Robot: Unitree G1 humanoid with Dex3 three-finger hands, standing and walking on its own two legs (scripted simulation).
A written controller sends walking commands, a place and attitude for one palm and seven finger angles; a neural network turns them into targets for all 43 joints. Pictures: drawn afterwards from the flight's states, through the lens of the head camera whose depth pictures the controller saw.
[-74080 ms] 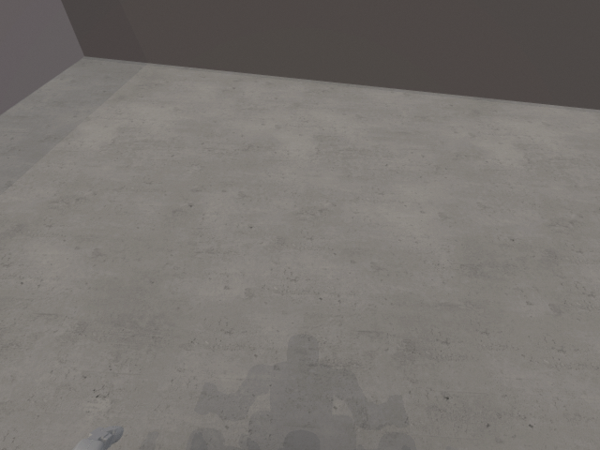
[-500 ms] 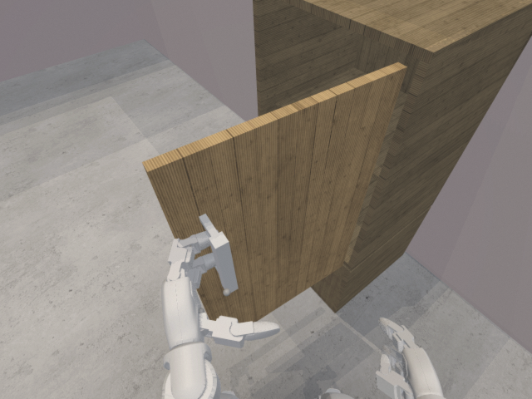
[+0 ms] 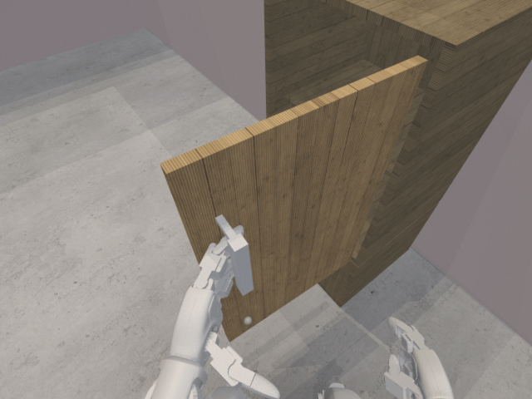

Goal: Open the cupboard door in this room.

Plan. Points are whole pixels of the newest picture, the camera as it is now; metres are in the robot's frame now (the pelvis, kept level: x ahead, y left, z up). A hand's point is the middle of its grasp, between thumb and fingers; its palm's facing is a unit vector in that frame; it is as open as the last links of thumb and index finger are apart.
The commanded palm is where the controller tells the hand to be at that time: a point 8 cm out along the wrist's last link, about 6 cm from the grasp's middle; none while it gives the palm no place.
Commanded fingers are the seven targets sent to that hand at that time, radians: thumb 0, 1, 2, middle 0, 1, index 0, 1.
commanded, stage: slide the hand sideways off the handle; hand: left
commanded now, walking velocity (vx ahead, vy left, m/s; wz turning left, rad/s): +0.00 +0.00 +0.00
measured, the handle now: (234, 257) +0.30 +0.07 +0.07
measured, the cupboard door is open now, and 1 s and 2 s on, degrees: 86 87 87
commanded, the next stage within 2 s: draw the hand back to the body in 0.98 s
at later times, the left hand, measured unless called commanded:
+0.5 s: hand (222, 338) +0.19 +0.07 +0.08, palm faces -0.05 -1.00 +0.02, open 16.1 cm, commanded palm +0.15 +0.11 +0.07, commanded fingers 0.00 -0.50 0.30 -0.15 -0.30 -0.15 -0.30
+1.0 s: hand (180, 373) +0.15 +0.11 +0.07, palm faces -0.05 -1.00 +0.00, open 16.0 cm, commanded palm +0.11 +0.16 +0.07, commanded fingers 0.00 -0.50 0.30 -0.15 -0.30 -0.15 -0.30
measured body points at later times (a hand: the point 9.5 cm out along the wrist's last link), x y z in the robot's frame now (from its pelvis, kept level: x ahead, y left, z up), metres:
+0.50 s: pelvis +0.01 +0.00 -0.01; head +0.05 -0.01 +0.43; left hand +0.19 +0.12 +0.08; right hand +0.21 -0.21 -0.07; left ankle +0.01 +0.12 -0.67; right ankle +0.04 -0.13 -0.67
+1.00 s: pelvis +0.00 +0.00 -0.02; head +0.04 +0.00 +0.43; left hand +0.15 +0.17 +0.08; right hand +0.20 -0.23 -0.07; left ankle +0.01 +0.12 -0.67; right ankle +0.04 -0.13 -0.67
